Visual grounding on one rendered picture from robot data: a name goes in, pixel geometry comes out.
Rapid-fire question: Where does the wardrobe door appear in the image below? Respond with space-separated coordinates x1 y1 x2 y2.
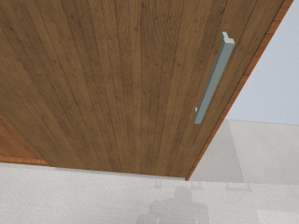
0 0 283 178
0 115 43 160

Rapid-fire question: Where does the handle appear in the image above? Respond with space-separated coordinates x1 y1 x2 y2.
193 32 235 124

